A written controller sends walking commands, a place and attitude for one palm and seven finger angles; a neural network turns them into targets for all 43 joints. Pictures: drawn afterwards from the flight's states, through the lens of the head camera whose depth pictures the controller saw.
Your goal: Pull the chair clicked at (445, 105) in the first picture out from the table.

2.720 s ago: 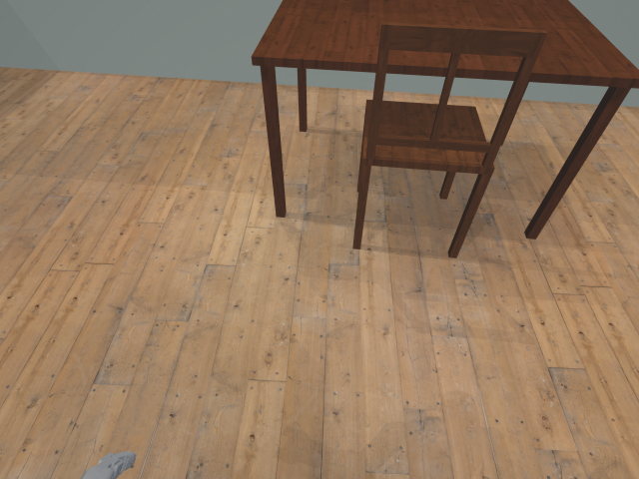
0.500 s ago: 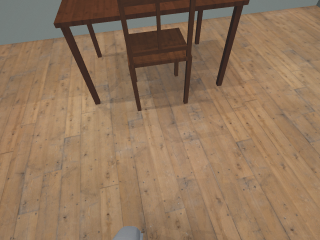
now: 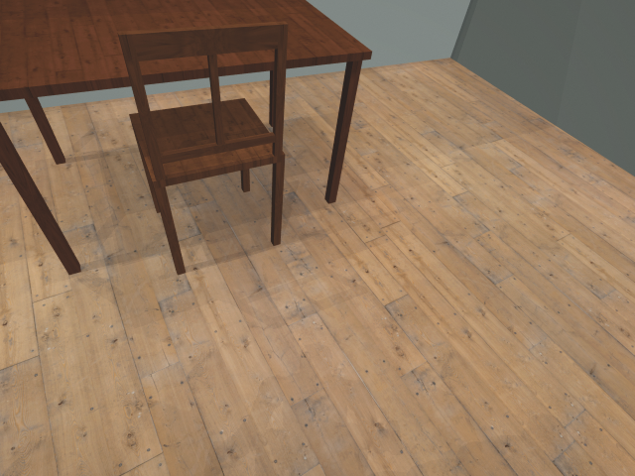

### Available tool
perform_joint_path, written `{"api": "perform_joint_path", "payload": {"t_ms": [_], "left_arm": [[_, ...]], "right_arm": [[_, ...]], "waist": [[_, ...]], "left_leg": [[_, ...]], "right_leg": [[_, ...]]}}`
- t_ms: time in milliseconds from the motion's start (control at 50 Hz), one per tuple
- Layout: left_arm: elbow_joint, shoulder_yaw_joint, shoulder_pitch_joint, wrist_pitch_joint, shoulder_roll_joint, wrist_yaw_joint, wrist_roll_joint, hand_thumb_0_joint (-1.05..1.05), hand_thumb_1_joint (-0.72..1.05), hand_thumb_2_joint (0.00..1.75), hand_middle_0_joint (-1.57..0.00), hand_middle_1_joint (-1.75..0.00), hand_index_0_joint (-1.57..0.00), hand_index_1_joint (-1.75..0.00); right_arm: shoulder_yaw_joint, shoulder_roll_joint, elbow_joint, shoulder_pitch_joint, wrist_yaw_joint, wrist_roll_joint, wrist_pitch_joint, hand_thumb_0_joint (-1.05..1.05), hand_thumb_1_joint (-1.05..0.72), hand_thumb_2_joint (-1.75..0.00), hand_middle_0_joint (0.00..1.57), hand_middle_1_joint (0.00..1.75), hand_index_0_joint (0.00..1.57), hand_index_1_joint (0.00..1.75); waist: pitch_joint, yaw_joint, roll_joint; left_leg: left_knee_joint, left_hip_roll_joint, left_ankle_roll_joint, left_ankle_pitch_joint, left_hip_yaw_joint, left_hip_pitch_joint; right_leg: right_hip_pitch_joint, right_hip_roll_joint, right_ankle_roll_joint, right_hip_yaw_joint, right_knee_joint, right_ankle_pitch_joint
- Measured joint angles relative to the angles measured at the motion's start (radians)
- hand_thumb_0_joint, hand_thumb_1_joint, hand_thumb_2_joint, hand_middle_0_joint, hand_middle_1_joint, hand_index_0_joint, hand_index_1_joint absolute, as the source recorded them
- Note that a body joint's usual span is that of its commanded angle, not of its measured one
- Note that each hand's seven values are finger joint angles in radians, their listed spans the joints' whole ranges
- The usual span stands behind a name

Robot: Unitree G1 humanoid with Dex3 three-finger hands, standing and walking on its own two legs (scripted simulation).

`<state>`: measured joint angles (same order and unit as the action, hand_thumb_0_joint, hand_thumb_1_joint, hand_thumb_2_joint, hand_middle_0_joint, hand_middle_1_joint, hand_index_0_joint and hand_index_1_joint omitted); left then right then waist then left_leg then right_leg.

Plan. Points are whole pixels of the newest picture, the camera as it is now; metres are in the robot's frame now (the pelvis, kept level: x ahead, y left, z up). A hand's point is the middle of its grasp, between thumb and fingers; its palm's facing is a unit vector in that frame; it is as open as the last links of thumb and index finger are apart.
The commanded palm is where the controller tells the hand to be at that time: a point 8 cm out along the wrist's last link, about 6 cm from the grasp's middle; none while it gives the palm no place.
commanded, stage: walk to a spot facing it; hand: left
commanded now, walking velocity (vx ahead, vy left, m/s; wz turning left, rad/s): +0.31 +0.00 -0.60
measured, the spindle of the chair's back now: (216, 102) +1.04 +0.36 -0.09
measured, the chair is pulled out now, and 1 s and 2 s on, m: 0.00 0.00 0.00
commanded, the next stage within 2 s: turn to face it in 1.26 s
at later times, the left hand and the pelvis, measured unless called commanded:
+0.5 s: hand (283, 353) +0.37 +0.08 -0.20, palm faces -0.36 -0.93 -0.12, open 7.3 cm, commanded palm none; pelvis +0.20 -0.05 -0.03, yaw -19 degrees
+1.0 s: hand (280, 295) +0.49 +0.10 -0.20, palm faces -0.41 -0.89 -0.20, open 7.4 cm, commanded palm none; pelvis +0.47 -0.09 -0.03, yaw -33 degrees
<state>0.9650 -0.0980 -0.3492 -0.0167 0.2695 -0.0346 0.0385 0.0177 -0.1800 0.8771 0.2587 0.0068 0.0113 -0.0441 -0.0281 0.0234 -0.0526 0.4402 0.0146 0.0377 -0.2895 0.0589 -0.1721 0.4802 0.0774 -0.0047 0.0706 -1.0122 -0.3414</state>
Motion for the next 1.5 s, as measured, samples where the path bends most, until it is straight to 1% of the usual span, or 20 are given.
{"api": "perform_joint_path", "payload": {"t_ms": [100,200,260,360,400,440,500,540,700,800,900,940,1000,1040,1100,1220,1320,1420,1460,1500], "left_arm": [[-0.022,-0.013,0.053,-0.004,0.018,-0.005,0.004,0.00,0.91,0.90,-0.20,-0.30,-0.20,-0.30],[-0.022,-0.007,0.105,-0.019,-0.003,-0.003,0.001,0.00,0.91,0.90,-0.19,-0.30,-0.20,-0.30],[-0.017,0.005,0.142,-0.025,-0.028,-0.009,-0.001,0.00,0.91,0.90,-0.19,-0.30,-0.20,-0.29],[-0.019,0.036,0.224,-0.015,-0.070,-0.018,-0.005,0.00,0.91,0.90,-0.19,-0.30,-0.20,-0.30],[-0.024,0.045,0.243,0.001,-0.078,-0.016,-0.005,0.00,0.91,0.90,-0.20,-0.30,-0.20,-0.30],[-0.032,0.052,0.242,0.028,-0.080,-0.015,-0.004,0.00,0.91,0.90,-0.20,-0.30,-0.20,-0.30],[-0.039,0.052,0.227,0.055,-0.077,0.003,-0.023,0.00,0.91,0.90,-0.20,-0.30,-0.20,-0.30],[-0.026,0.050,0.199,0.054,-0.070,0.017,-0.030,0.00,0.91,0.90,-0.20,-0.30,-0.20,-0.30],[0.034,0.040,0.082,0.083,-0.063,0.036,-0.021,-0.01,0.93,0.90,-0.20,-0.30,-0.20,-0.30],[0.040,0.047,0.008,0.099,-0.083,0.044,-0.018,0.00,0.92,0.90,-0.20,-0.30,-0.20,-0.30],[0.057,0.058,-0.072,0.096,-0.099,0.053,-0.015,0.00,0.91,0.90,-0.20,-0.30,-0.20,-0.30],[0.076,0.057,-0.108,0.088,-0.103,0.053,-0.020,0.00,0.91,0.90,-0.20,-0.30,-0.20,-0.30],[0.107,0.048,-0.100,0.063,-0.090,0.047,-0.039,0.00,0.91,0.90,-0.20,-0.30,-0.20,-0.30],[0.108,0.038,-0.076,0.047,-0.082,0.042,-0.036,0.00,0.91,0.90,-0.20,-0.30,-0.20,-0.30],[0.071,0.022,-0.016,0.017,-0.069,0.027,-0.022,0.01,0.91,0.90,-0.20,-0.30,-0.20,-0.30],[-0.020,-0.004,0.082,-0.019,-0.064,0.013,-0.013,0.00,0.91,0.90,-0.20,-0.30,-0.20,-0.30],[-0.046,-0.002,0.142,-0.035,-0.066,0.006,-0.012,0.00,0.91,0.90,-0.20,-0.30,-0.20,-0.30],[-0.061,0.013,0.171,-0.013,-0.060,0.009,-0.007,0.00,0.91,0.90,-0.20,-0.30,-0.20,-0.30],[-0.053,0.026,0.196,0.020,-0.066,0.020,-0.004,0.00,0.91,0.90,-0.20,-0.30,-0.20,-0.30],[-0.043,0.045,0.219,0.039,-0.082,0.032,-0.010,0.00,0.91,0.90,-0.20,-0.30,-0.20,-0.30]], "right_arm": [[-0.008,0.018,0.066,0.110,0.019,-0.005,-0.018,0.00,-0.91,-0.90,0.20,0.30,0.21,0.29],[-0.017,0.040,0.136,0.207,0.032,-0.005,-0.025,0.01,-0.91,-0.90,0.20,0.30,0.20,0.29],[-0.022,0.055,0.171,0.251,0.035,-0.001,-0.026,0.01,-0.91,-0.90,0.19,0.30,0.20,0.29],[-0.023,0.075,0.209,0.300,0.030,0.007,-0.021,0.01,-0.91,-0.90,0.20,0.30,0.20,0.29],[-0.020,0.080,0.222,0.311,0.025,0.005,-0.013,0.01,-0.91,-0.90,0.20,0.30,0.20,0.29],[-0.015,0.084,0.229,0.333,0.018,-0.005,-0.003,0.01,-0.91,-0.90,0.20,0.30,0.20,0.29],[-0.002,0.080,0.228,0.273,0.012,-0.016,0.021,0.01,-0.91,-0.90,0.20,0.30,0.21,0.29],[0.006,0.076,0.200,0.212,0.009,-0.011,0.024,0.01,-0.91,-0.90,0.20,0.30,0.20,0.29],[0.030,0.017,0.062,-0.027,0.004,0.008,0.018,0.01,-0.92,-0.90,0.20,0.30,0.20,0.29],[0.026,-0.008,0.040,-0.121,-0.016,0.011,0.018,0.01,-0.92,-0.90,0.19,0.30,0.20,0.29],[0.014,-0.004,0.023,-0.196,-0.028,0.009,0.015,0.01,-0.92,-0.90,0.19,0.30,0.20,0.29],[0.004,0.005,0.010,-0.205,-0.024,0.011,-0.004,0.01,-0.91,-0.90,0.19,0.30,0.20,0.29],[-0.012,0.032,-0.002,-0.202,-0.015,0.009,-0.029,0.00,-0.91,-0.90,0.20,0.30,0.20,0.29],[-0.019,0.041,0.003,-0.173,-0.007,0.004,-0.035,0.00,-0.91,-0.90,0.20,0.30,0.20,0.29],[-0.014,0.046,0.031,-0.111,0.006,0.003,-0.032,0.00,-0.91,-0.90,0.20,0.30,0.21,0.29],[0.029,0.000,0.082,-0.029,0.021,-0.004,0.005,-0.02,-0.95,-0.90,0.20,0.30,0.21,0.29],[0.043,-0.028,0.089,0.003,0.010,0.005,0.028,-0.01,-0.93,-0.90,0.20,0.30,0.20,0.29],[0.050,-0.038,0.086,0.035,0.000,0.010,0.040,0.00,-0.92,-0.90,0.20,0.30,0.20,0.29],[0.050,-0.045,0.100,0.037,0.000,0.003,0.052,0.00,-0.92,-0.90,0.20,0.30,0.20,0.29],[0.044,-0.046,0.114,0.035,0.009,-0.006,0.071,0.00,-0.91,-0.90,0.19,0.30,0.20,0.29]], "waist": [[0.017,-0.008,-0.006],[0.044,-0.023,-0.006],[0.066,-0.040,0.000],[0.120,-0.075,0.017],[0.134,-0.078,0.012],[0.128,-0.074,-0.003],[0.139,-0.064,0.002],[0.132,-0.070,0.003],[0.063,-0.061,0.067],[0.054,-0.012,0.079],[0.071,0.038,0.067],[0.074,0.044,0.059],[0.099,0.044,0.014],[0.105,0.039,0.004],[0.108,0.028,0.006],[0.091,0.017,0.010],[0.103,-0.019,0.032],[0.111,-0.060,0.064],[0.120,-0.068,0.091],[0.131,-0.080,0.110]], "left_leg": [[-0.088,0.010,0.000,-0.012,0.071,0.109],[-0.111,0.008,-0.004,-0.068,0.145,0.184],[-0.124,0.009,-0.009,-0.104,0.184,0.226],[-0.107,0.028,-0.035,-0.176,0.243,0.291],[-0.013,0.043,-0.054,-0.207,0.274,0.291],[0.236,0.074,-0.069,-0.206,0.281,0.226],[0.800,0.091,-0.065,-0.192,0.112,-0.022],[0.937,0.103,-0.064,-0.107,0.032,-0.164],[0.730,0.173,-0.090,0.077,-0.060,-0.492],[0.556,0.147,-0.095,0.117,-0.025,-0.502],[0.284,0.074,-0.076,0.104,0.031,-0.396],[0.157,0.041,-0.043,0.159,0.056,-0.303],[0.218,0.044,0.014,0.071,0.111,-0.249],[0.197,0.055,0.007,0.033,0.136,-0.184],[0.127,0.066,-0.009,0.035,0.152,-0.098],[0.051,0.083,-0.014,0.019,0.211,-0.009],[0.055,0.110,-0.041,-0.025,0.266,0.031],[0.179,0.168,-0.093,-0.129,0.316,0.027],[0.352,0.192,-0.093,-0.203,0.235,-0.050],[0.517,0.156,-0.085,-0.270,0.103,-0.128]], "right_leg": [[0.161,-0.068,0.015,-0.027,-0.201,0.160],[0.251,-0.093,0.017,-0.045,-0.253,0.227],[0.254,-0.100,0.009,-0.097,-0.180,0.235],[0.151,-0.069,-0.038,-0.218,0.139,0.157],[0.073,-0.036,-0.068,-0.255,0.260,0.123],[-0.041,-0.019,-0.118,-0.272,0.375,0.120],[-0.085,0.015,-0.172,-0.249,0.334,0.036],[-0.152,0.030,-0.145,-0.230,0.382,0.034],[-0.337,0.044,-0.130,-0.122,0.583,0.036],[-0.426,0.028,-0.113,-0.066,0.628,-0.013],[-0.511,0.015,-0.086,-0.017,0.624,-0.095],[-0.499,0.014,-0.071,0.001,0.503,-0.147],[-0.294,-0.003,-0.027,-0.001,-0.027,-0.151],[-0.165,-0.028,0.002,-0.033,-0.253,-0.113],[-0.016,-0.087,0.033,-0.083,-0.330,-0.044],[0.148,-0.170,0.074,-0.107,-0.193,0.098],[0.097,-0.190,0.089,-0.146,0.069,0.113],[-0.059,-0.155,0.057,-0.182,0.347,0.123],[-0.060,-0.129,-0.023,-0.192,0.336,0.072],[-0.077,-0.125,-0.046,-0.205,0.325,0.055]]}}
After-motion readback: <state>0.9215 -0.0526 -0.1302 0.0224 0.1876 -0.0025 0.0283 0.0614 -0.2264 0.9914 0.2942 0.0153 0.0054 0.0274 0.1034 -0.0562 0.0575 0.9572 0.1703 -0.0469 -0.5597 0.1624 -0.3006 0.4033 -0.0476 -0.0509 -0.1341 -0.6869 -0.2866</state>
